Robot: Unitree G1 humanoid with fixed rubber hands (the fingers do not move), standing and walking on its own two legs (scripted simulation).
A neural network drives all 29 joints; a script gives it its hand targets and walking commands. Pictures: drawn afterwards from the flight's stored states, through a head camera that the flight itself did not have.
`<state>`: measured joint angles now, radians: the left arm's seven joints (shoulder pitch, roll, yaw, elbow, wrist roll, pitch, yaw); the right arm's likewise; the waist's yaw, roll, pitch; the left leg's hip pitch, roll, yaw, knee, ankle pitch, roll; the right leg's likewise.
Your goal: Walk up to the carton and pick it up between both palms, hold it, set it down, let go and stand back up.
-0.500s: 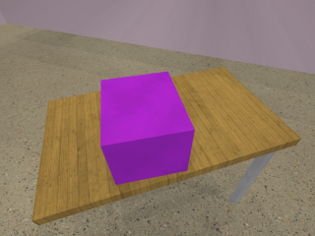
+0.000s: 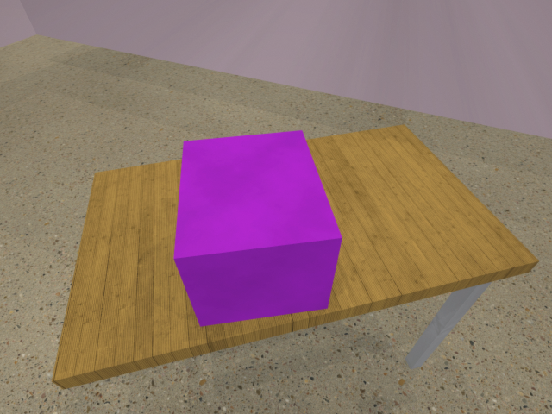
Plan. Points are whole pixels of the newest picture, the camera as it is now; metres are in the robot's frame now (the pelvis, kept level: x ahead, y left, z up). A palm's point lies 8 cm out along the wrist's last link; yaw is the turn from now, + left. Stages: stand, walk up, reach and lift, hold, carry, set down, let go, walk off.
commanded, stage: walk up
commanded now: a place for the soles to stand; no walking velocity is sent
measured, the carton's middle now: (254, 223) +0.48 +0.05 +0.00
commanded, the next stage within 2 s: reach and lift in 0.48 s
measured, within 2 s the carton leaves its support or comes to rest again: neither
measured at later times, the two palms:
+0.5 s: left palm out of the picture +0.00 +0.22 -0.14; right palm out of the picture +0.00 -0.23 -0.14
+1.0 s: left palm out of the picture +0.08 +0.24 -0.11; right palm out of the picture +0.09 -0.23 -0.11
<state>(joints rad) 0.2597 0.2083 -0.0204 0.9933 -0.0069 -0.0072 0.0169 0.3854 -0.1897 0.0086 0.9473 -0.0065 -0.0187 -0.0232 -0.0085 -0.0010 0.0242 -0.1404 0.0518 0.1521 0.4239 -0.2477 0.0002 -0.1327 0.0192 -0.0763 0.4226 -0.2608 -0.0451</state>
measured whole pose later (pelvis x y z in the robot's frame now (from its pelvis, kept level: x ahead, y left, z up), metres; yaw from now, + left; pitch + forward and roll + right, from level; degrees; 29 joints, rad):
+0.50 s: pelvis +0.00 -0.01 +0.00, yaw +2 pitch -1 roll +0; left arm 0.30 0.18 -0.02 1.04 -0.01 0.01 0.03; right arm 0.35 -0.16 0.00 1.04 -0.01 -0.01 -0.03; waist -0.01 0.00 0.02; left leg -0.15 0.06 0.11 0.43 -0.25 -0.01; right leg -0.11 0.03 -0.12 0.39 -0.26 -0.05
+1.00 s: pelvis -0.04 -0.01 -0.02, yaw +1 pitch +0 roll +0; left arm 0.20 0.22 0.07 0.32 0.03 0.60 -0.01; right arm 0.21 -0.19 -0.01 0.49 0.08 0.25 0.05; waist 0.01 -0.04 0.09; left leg -0.33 0.06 0.12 0.60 -0.26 0.00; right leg -0.33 0.01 -0.09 0.61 -0.29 -0.06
